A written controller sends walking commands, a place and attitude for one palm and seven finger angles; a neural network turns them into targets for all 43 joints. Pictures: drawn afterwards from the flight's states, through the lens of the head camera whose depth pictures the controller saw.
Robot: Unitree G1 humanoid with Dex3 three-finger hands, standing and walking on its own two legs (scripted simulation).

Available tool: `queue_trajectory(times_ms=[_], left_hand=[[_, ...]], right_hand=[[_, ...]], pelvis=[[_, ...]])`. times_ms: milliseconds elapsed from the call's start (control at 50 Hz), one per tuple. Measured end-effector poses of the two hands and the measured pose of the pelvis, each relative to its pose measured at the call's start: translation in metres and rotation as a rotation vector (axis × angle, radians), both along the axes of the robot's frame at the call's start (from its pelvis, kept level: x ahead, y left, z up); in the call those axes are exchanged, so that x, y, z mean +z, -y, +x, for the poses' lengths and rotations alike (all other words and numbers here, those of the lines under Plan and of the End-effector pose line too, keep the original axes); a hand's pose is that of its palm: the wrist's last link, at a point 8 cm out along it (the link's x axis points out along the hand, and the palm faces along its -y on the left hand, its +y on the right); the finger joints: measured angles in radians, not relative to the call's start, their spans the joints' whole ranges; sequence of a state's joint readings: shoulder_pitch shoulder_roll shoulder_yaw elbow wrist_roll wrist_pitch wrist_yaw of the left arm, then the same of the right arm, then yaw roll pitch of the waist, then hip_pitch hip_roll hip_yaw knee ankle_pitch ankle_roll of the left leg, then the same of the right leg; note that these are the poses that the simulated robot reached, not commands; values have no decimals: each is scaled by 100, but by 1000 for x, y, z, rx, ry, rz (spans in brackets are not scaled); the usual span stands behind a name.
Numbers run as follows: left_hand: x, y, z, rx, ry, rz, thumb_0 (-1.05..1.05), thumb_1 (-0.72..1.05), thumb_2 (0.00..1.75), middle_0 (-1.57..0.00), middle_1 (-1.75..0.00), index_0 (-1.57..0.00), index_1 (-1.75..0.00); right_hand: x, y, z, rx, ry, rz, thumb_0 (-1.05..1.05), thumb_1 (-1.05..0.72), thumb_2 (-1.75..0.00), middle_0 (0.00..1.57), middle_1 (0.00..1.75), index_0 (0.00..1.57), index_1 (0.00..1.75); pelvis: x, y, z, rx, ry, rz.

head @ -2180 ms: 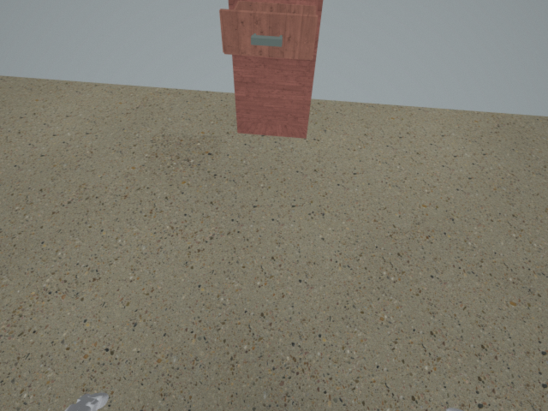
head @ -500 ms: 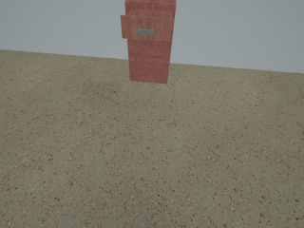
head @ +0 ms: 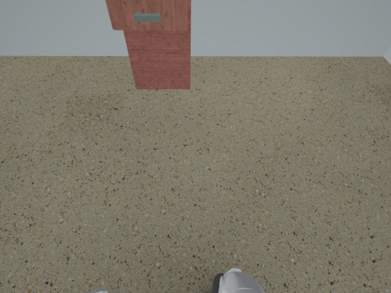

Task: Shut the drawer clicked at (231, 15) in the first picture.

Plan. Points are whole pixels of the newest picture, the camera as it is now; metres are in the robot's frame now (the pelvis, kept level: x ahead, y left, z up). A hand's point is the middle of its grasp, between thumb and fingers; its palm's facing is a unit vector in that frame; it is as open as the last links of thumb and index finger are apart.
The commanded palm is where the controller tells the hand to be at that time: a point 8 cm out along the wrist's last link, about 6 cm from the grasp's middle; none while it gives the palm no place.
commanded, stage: walk to a spot facing it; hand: left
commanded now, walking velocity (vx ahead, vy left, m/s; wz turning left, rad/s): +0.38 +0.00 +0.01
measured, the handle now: (147, 15) +1.25 +0.23 -0.06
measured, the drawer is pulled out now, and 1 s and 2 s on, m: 0.30 0.30 0.30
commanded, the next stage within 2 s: take the last steps up to it in 1.32 s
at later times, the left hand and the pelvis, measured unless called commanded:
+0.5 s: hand out of the picture +0.14 +0.20 -0.19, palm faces +0.16 -0.98 -0.13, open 7.3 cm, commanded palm none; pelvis +0.20 +0.03 +0.00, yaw +4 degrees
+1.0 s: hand (138, 157) +0.51 +0.19 -0.16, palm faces -0.05 -0.98 -0.21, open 7.4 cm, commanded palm none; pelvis +0.40 +0.00 -0.01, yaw -1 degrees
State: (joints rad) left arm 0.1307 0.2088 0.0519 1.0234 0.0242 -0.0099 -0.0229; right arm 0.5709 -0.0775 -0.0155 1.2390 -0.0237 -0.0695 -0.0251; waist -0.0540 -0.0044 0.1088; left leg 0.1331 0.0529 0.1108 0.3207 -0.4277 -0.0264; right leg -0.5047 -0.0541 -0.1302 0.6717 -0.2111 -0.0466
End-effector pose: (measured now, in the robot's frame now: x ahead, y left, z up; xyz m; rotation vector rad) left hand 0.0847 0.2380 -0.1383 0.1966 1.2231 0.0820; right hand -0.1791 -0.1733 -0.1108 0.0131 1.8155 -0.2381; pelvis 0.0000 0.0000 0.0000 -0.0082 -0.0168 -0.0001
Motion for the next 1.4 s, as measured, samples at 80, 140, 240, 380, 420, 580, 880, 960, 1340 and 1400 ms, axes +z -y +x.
queue_trajectory(times_ms=[80,140,240,380,420,580,880,960,1340,1400], left_hand=[[-4,12,63,7,142,26,1,93,90,-20,-30,-19,-30],[0,20,74,31,144,17,1,92,90,-20,-30,-19,-30],[3,25,67,86,59,9,0,95,90,-20,-30,-20,-30],[-4,11,50,162,-61,-33,0,94,90,-20,-30,-20,-30],[-9,5,45,195,-101,-49,0,93,90,-20,-30,-20,-30],[-17,-26,70,213,-250,-72,1,92,90,-20,-30,-19,-30],[10,-28,309,56,-46,-23,1,92,90,-20,-30,-19,-30],[12,-8,389,-16,29,2,1,92,90,-20,-30,-19,-30],[10,13,430,175,-67,-8,0,93,90,-20,-30,-20,-30],[1,10,419,234,-138,-39,0,92,90,-20,-30,-20,-30]], right_hand=[[-19,23,39,6,-19,11,0,-90,-90,21,30,20,30],[-30,49,108,48,101,-23,1,-91,-90,21,30,20,30],[-25,77,252,133,407,-94,1,-91,-90,20,30,20,29],[4,65,416,265,681,-112,0,-91,-90,20,30,19,29],[9,54,452,307,719,-112,0,-91,-90,20,30,19,29],[4,8,507,323,724,-113,0,-91,-90,20,30,20,29],[-7,6,432,81,269,-72,0,-92,-90,20,30,20,30],[-18,8,431,17,173,-24,0,-91,-90,20,30,20,30],[-7,63,780,246,605,-70,0,-92,-90,20,30,19,29],[-3,48,836,325,645,-69,0,-92,-90,20,30,19,29]], pelvis=[[-17,18,36,22,14,6],[-11,22,55,32,24,-5],[3,21,91,43,17,-21],[10,4,145,58,13,-40],[8,-5,162,66,16,-46],[3,-41,224,53,17,-24],[16,-33,340,-2,2,18],[6,-15,379,-17,2,25],[15,3,528,77,6,-22],[11,-9,553,104,9,-32]])
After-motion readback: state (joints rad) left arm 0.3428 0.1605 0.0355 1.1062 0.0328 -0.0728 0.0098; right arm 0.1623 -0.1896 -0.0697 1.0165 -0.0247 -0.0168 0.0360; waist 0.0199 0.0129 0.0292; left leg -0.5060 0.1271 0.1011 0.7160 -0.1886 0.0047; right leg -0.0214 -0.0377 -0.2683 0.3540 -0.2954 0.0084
